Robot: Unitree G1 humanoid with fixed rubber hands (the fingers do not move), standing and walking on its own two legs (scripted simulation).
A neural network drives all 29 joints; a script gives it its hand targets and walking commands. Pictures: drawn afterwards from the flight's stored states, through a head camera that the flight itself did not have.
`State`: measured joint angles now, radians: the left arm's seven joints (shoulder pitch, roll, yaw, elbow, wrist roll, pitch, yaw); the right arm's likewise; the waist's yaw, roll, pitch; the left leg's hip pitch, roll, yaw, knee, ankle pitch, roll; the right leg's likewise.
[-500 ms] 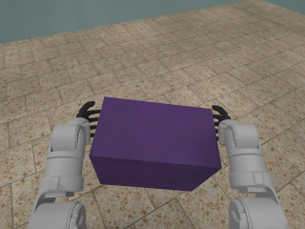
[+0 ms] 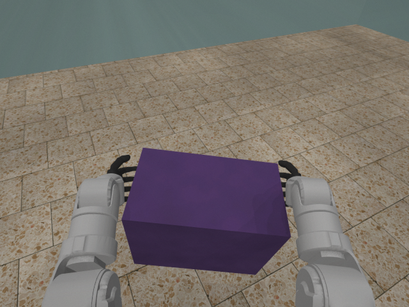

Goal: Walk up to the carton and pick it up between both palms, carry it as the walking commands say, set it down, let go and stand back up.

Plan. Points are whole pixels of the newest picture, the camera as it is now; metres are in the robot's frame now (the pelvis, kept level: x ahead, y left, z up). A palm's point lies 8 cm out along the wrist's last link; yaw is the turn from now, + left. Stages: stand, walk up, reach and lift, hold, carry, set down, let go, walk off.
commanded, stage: carry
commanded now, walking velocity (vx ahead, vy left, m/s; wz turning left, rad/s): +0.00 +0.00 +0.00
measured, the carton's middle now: (203, 215) +0.33 +0.00 +0.00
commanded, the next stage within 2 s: none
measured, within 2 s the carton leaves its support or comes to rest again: neither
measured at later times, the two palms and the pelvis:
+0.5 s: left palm (120, 181) +0.35 +0.17 +0.10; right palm (301, 184) +0.35 -0.19 +0.10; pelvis +0.00 +0.00 +0.00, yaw +0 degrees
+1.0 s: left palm (135, 245) +0.24 +0.13 +0.06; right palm (343, 249) +0.22 -0.24 +0.07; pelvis -0.06 -0.04 -0.02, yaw +0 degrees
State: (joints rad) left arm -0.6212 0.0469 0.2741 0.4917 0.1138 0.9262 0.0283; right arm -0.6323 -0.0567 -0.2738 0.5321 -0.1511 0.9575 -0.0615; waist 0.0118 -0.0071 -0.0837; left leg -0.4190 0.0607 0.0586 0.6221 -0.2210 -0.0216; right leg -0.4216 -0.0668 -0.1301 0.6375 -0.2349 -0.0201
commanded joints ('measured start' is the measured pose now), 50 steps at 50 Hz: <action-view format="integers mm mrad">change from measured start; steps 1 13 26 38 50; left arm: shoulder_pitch -806 -783 -669 -546 -190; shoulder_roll -1000 -951 -884 -1094 -1080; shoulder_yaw -612 -645 -433 -658 -727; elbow -364 -466 -130 -584 -826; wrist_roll -488 -480 -310 -522 -422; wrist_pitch -73 -18 -54 285 279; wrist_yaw -247 -216 -224 -266 -251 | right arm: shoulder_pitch -855 -819 -684 -556 -197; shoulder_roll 992 971 922 1048 1091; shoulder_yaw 565 613 389 628 754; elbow -475 -514 -152 -694 -836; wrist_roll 487 531 346 502 527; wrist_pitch -109 -47 -90 235 246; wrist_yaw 240 238 242 265 325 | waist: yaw -7 -1 0 -20 -14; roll -47 7 45 62 -46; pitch -457 -472 -386 -434 -411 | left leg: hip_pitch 201 217 166 131 110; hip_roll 82 91 106 209 32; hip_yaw -57 -77 -78 -106 55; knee -36 -81 -117 -2 72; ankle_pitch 110 92 68 215 -177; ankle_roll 29 43 37 49 6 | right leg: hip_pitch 245 272 202 158 127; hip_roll -113 -93 -65 -90 -152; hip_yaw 133 118 114 130 142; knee -107 -112 -143 6 -176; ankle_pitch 288 110 29 216 -5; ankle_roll -51 -52 -37 -41 -136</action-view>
